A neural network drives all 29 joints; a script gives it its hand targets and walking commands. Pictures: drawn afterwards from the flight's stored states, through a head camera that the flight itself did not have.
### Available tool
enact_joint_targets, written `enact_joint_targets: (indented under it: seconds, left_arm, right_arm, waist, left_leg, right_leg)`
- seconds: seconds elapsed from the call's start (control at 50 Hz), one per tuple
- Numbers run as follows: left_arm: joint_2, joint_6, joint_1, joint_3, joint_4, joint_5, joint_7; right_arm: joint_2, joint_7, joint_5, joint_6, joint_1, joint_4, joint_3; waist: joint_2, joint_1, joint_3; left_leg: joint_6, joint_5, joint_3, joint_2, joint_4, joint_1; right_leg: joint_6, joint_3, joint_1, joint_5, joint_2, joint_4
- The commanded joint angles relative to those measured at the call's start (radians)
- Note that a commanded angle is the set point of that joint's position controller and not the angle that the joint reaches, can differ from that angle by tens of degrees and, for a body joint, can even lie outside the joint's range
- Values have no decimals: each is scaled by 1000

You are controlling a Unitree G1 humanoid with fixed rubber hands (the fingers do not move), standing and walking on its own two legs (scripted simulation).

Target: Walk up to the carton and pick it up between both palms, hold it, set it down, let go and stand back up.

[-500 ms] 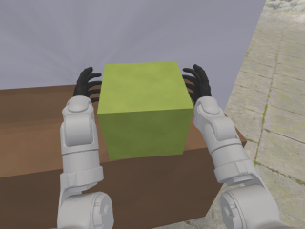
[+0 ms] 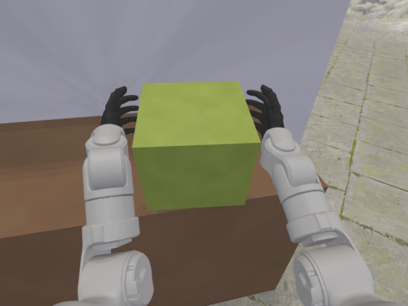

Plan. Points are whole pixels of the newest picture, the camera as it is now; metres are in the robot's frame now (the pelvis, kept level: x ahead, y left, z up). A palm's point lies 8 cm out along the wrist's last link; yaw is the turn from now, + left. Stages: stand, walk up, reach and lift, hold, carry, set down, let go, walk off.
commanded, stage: hold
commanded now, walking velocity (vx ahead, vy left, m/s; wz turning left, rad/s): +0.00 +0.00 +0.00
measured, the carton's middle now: (194, 144) +0.38 +0.01 +0.18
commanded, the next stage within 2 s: none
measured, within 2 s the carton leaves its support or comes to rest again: neither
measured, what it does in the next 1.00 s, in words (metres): stands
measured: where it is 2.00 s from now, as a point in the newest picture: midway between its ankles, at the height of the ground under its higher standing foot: outside the picture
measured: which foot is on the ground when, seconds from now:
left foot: down 0.00-1.00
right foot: down 0.00-1.00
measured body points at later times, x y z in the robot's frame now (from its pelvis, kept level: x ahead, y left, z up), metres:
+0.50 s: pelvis +0.00 +0.00 +0.00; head -0.07 +0.03 +0.44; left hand +0.37 +0.16 +0.23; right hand +0.37 -0.13 +0.23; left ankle +0.07 +0.11 -0.75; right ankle -0.01 -0.10 -0.75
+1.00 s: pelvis +0.00 +0.00 +0.00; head -0.06 +0.03 +0.45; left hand +0.37 +0.16 +0.22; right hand +0.38 -0.13 +0.22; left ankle +0.07 +0.11 -0.75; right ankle -0.01 -0.10 -0.75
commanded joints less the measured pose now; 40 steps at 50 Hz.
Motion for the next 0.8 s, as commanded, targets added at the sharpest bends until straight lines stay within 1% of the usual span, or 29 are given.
enact_joint_targets:
  seconds: [0.0,0.02,0.06,0.08,0.1,0.12,0.14,0.16,0.18,0.2,0.26,0.28,0.3,0.34,0.42,0.44,0.46,0.48,0.5,0.52,0.56,0.58,0.62,0.68,0.7,0.72,0.74,0.76,0.78]
  left_arm:
    - [-421,-42,-618,-441,-46,-175,-120]
    - [-407,-47,-613,-430,-19,-157,-123]
    - [-417,-46,-598,-429,-32,-155,-125]
    - [-420,-44,-610,-445,-36,-168,-125]
    - [-426,-44,-617,-440,-37,-158,-125]
    - [-423,-49,-652,-458,-47,-167,-127]
    - [-423,-58,-661,-461,-54,-176,-121]
    - [-437,-61,-651,-470,-48,-185,-112]
    - [-426,-62,-694,-482,-57,-183,-112]
    - [-440,-56,-640,-472,-29,-183,-110]
    - [-421,-60,-659,-456,-24,-176,-116]
    - [-425,-56,-661,-458,-8,-167,-116]
    - [-423,-58,-645,-450,-5,-170,-120]
    - [-429,-57,-661,-449,-4,-163,-124]
    - [-420,-62,-625,-466,-55,-185,-120]
    - [-425,-60,-633,-475,-52,-187,-117]
    - [-418,-58,-608,-466,-44,-166,-117]
    - [-420,-58,-594,-475,-72,-174,-121]
    - [-419,-55,-603,-478,-64,-176,-118]
    - [-415,-52,-625,-464,-65,-176,-115]
    - [-429,-55,-613,-480,-74,-179,-111]
    - [-420,-49,-594,-468,-35,-171,-113]
    - [-419,-53,-644,-478,-76,-188,-110]
    - [-427,-57,-645,-460,-29,-174,-107]
    - [-433,-56,-631,-460,-21,-183,-107]
    - [-444,-64,-650,-482,-52,-181,-107]
    - [-456,-63,-649,-478,-36,-185,-105]
    - [-441,-63,-639,-466,-43,-178,-104]
    - [-443,-62,-632,-467,-32,-174,-100]
  right_arm:
    - [514,107,62,-49,-752,-236,285]
    - [535,107,58,-52,-754,-221,282]
    - [512,110,55,-52,-729,-210,274]
    - [519,107,56,-54,-746,-218,272]
    - [532,105,47,-52,-760,-231,282]
    - [516,102,52,-58,-770,-249,263]
    - [532,102,55,-68,-786,-248,266]
    - [530,103,53,-72,-768,-233,271]
    - [526,106,59,-76,-806,-247,261]
    - [523,104,53,-70,-771,-219,261]
    - [503,100,39,-68,-769,-196,247]
    - [520,101,33,-67,-757,-179,233]
    - [503,103,31,-65,-748,-185,228]
    - [506,106,35,-63,-759,-185,236]
    - [518,93,59,-67,-761,-232,273]
    - [511,92,70,-64,-734,-223,274]
    - [524,93,69,-61,-731,-222,275]
    - [499,94,69,-59,-717,-229,277]
    - [506,93,63,-56,-720,-210,274]
    - [516,95,61,-53,-721,-219,275]
    - [507,100,68,-59,-733,-224,269]
    - [495,98,65,-55,-714,-199,262]
    - [500,103,64,-66,-759,-221,258]
    - [504,107,56,-70,-767,-227,264]
    - [509,107,55,-72,-772,-225,259]
    - [513,108,51,-77,-765,-237,258]
    - [526,113,41,-79,-789,-202,252]
    - [510,115,54,-82,-790,-235,265]
    - [525,115,48,-82,-782,-229,256]
  waist:
    - [30,12,-318]
    - [18,21,-312]
    - [44,17,-303]
    - [54,6,-302]
    - [37,7,-315]
    - [59,-4,-355]
    - [51,11,-354]
    - [78,10,-355]
    - [66,-2,-378]
    - [60,0,-361]
    - [58,-5,-344]
    - [81,-18,-337]
    - [55,-14,-336]
    - [64,-6,-315]
    - [56,1,-407]
    - [77,-5,-389]
    - [80,-11,-347]
    - [86,3,-356]
    - [93,-8,-345]
    - [66,-12,-331]
    - [80,-2,-344]
    - [73,-15,-293]
    - [75,-8,-343]
    - [47,0,-346]
    - [43,5,-339]
    - [65,-4,-353]
    - [47,-1,-363]
    - [55,16,-336]
    - [62,6,-364]
  left_leg:
    - [2,61,18,-21,-26,204]
    - [11,27,12,-26,-29,209]
    - [9,43,18,-23,-34,194]
    - [-2,52,18,-27,-22,190]
    - [1,51,19,-27,-17,210]
    - [6,44,23,-36,-20,212]
    - [4,43,15,-28,-22,204]
    - [-3,61,13,-25,-19,196]
    - [4,65,7,-30,-14,200]
    - [-7,70,14,-25,-5,209]
    - [2,26,13,-28,-21,190]
    - [-4,32,10,-29,-17,200]
    - [-5,23,15,-23,-21,198]
    - [-3,27,14,-21,-30,183]
    - [-5,119,10,-31,8,216]
    - [-17,122,8,-28,9,223]
    - [-12,120,7,-30,8,215]
    - [-22,133,11,-25,9,210]
    - [-22,113,4,-20,5,192]
    - [-19,114,2,-27,-1,203]
    - [-23,116,-2,-18,-4,220]
    - [-19,102,9,-23,-7,209]
    - [-11,71,6,-25,-14,193]
    - [-3,92,9,-23,-8,200]
    - [-14,91,9,-11,-6,198]
    - [-10,85,11,-22,-8,205]
    - [-9,63,2,-15,-7,201]
    - [-7,54,10,-15,-17,186]
    - [-8,64,7,-18,-12,199]
  right_leg:
    - [79,-38,-161,101,27,-81]
    - [86,-34,-191,88,20,-92]
    - [77,-38,-159,101,26,-92]
    - [76,-29,-155,115,20,-89]
    - [85,-32,-155,120,21,-88]
    - [86,-31,-159,118,24,-81]
    - [81,-35,-165,109,24,-80]
    - [74,-42,-151,110,23,-81]
    - [73,-45,-154,97,28,-73]
    - [74,-30,-164,102,23,-87]
    - [73,-32,-162,79,21,-87]
    - [73,-23,-182,77,18,-90]
    - [73,-35,-176,67,22,-88]
    - [73,-41,-168,67,26,-88]
    - [85,-32,-118,182,24,-66]
    - [82,-32,-133,171,28,-69]
    - [88,-29,-143,177,17,-67]
    - [81,-28,-133,178,21,-69]
    - [80,-25,-137,161,19,-70]
    - [74,-29,-144,147,24,-70]
    - [71,-42,-144,133,30,-71]
    - [69,-38,-148,111,30,-80]
    - [65,-39,-153,87,22,-75]
    - [65,-40,-152,91,31,-81]
    - [67,-42,-159,93,26,-74]
    - [72,-45,-165,99,31,-73]
    - [67,-35,-169,70,23,-80]
    - [67,-34,-158,87,27,-85]
    - [71,-43,-161,87,29,-80]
